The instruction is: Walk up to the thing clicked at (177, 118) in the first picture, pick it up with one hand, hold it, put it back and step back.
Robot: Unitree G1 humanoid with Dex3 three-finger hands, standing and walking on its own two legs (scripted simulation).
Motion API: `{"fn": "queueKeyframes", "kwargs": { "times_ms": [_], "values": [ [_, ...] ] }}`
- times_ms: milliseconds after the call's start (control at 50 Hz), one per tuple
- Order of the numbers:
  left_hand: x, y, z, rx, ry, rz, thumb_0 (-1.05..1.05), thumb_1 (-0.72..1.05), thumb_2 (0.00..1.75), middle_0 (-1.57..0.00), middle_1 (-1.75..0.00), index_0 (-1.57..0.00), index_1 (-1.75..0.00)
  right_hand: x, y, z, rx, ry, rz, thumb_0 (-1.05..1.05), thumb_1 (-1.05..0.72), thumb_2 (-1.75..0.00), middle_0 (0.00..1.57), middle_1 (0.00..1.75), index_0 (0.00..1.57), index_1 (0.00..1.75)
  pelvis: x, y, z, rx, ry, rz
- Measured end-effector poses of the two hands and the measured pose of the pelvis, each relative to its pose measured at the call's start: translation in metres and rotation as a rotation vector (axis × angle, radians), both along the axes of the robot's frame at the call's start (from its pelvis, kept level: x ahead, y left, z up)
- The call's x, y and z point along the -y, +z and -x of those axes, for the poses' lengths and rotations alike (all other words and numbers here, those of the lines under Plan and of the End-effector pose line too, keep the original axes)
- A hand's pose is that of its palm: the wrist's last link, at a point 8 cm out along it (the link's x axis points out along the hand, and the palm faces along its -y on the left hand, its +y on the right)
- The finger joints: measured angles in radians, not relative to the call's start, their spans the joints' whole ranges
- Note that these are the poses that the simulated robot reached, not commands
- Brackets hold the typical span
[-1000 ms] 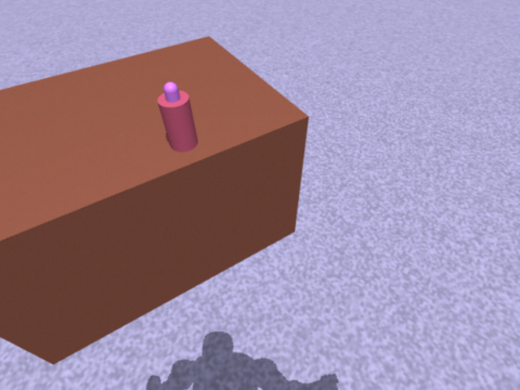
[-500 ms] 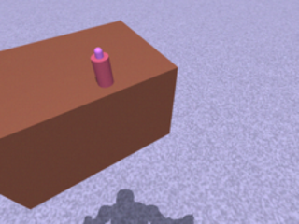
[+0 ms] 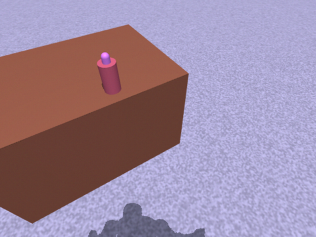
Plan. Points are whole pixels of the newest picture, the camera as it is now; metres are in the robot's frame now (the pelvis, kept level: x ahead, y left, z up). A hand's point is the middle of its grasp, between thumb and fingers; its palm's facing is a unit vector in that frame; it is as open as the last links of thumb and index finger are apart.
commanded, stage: stand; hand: right
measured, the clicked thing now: (108, 72) +0.79 +0.23 -0.04
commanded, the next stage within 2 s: walk up in 0.12 s
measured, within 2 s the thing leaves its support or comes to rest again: neither
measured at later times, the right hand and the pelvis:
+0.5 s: hand (232, 235) +0.17 -0.19 -0.16, palm faces -0.19 +0.88 -0.43, open 7.4 cm; pelvis +0.05 +0.10 -0.04, yaw +12 degrees
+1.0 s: hand (186, 167) +0.39 -0.09 -0.17, palm faces -0.43 +0.83 -0.35, open 7.4 cm; pelvis +0.22 +0.14 -0.02, yaw +24 degrees
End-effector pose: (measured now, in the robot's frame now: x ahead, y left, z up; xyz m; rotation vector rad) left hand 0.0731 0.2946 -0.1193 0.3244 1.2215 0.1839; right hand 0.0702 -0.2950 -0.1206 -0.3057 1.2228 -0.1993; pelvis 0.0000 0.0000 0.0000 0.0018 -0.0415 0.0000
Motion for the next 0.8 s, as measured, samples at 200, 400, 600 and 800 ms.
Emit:
{"fn": "queueKeyframes", "kwargs": {
  "times_ms": [200,400,600,800],
  "values": [
    [-0.014,0.002,0.009,0.068,0.051,-0.013,0.01,0.9,0.9,-0.2,-0.3,-0.2,-0.3,0.004,-0.001,0.0,-0.035,0.051,-0.001,0.01,-0.9,-0.9,0.21,0.3,0.21,0.29,-0.004,-0.005,0.001,-0.003,0.062,0.023],
    [-0.103,0.004,0.046,0.056,0.169,-0.101,0.01,0.9,0.9,-0.21,-0.3,-0.2,-0.3,-0.025,0.014,-0.062,-0.035,0.177,0.052,0.01,-0.9,-0.9,0.2,0.3,0.2,0.29,-0.055,-0.015,-0.026,0.01,0.175,0.045],
    [-0.171,-0.022,0.001,0.071,0.202,-0.06,0.01,0.9,0.9,-0.2,-0.3,-0.2,-0.3,-0.109,0.007,-0.113,0.016,0.223,0.065,0.0,-0.9,-0.9,0.2,0.3,0.2,0.29,-0.121,-0.031,-0.074,0.018,0.267,0.009],
    [-0.17,0.004,-0.04,0.087,0.273,-0.041,0.01,0.9,0.9,-0.2,-0.3,-0.2,-0.3,-0.148,0.003,-0.187,0.013,0.344,0.007,0.01,-0.9,-0.9,0.21,0.3,0.21,0.3,-0.139,-0.018,-0.147,-0.002,0.348,-0.017]
  ]
}}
